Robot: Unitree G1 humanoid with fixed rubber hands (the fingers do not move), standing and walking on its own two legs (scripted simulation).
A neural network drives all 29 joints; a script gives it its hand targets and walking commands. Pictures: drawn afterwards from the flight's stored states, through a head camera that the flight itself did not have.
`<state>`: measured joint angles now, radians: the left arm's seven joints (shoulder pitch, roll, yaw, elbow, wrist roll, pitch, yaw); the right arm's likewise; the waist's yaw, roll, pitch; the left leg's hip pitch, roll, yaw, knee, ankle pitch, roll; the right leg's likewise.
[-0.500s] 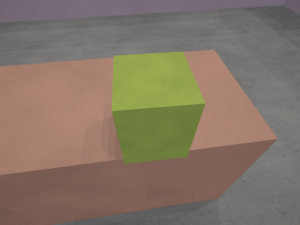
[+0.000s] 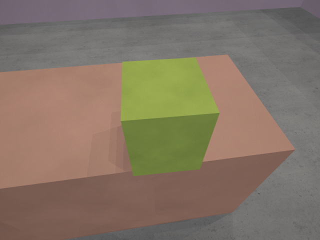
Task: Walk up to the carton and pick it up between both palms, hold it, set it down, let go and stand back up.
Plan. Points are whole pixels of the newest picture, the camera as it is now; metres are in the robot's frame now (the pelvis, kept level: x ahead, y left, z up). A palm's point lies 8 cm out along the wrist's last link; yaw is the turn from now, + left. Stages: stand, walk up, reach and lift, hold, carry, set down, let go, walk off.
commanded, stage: stand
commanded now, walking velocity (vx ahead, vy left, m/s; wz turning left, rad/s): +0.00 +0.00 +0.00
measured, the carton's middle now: (163, 118) +0.41 +0.01 +0.06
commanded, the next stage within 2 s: walk up in 0.02 s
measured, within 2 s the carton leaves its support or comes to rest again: neither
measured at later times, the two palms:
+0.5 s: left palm out of the picture +0.08 +0.18 -0.15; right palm out of the picture +0.00 -0.29 -0.14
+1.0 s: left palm out of the picture -0.05 +0.09 -0.12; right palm out of the picture +0.10 -0.33 -0.14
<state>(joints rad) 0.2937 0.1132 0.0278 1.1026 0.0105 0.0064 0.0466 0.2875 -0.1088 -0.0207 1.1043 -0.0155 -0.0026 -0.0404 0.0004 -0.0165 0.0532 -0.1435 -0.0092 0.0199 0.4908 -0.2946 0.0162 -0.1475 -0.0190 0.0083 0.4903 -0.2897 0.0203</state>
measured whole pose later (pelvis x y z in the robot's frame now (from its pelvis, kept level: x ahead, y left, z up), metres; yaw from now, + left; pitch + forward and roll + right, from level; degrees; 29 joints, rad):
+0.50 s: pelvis -0.03 -0.06 -0.01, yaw -1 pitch -1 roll +3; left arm 0.13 0.23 0.06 0.87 0.04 0.06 0.03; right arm 0.29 -0.12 -0.05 0.87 -0.04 -0.03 -0.08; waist -0.03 -0.10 0.14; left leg -0.26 0.03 0.01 0.57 -0.28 -0.06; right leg -0.34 -0.04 -0.03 0.70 -0.41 0.00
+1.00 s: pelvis -0.05 -0.14 -0.01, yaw +14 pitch -3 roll +0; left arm 0.34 0.12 0.03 0.74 0.03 -0.03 0.06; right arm 0.24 -0.16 -0.05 0.80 -0.05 0.06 -0.02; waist 0.04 0.04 0.06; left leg -0.40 0.00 -0.09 0.99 -0.47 -0.05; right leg -0.23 0.00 -0.34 0.51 -0.25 -0.15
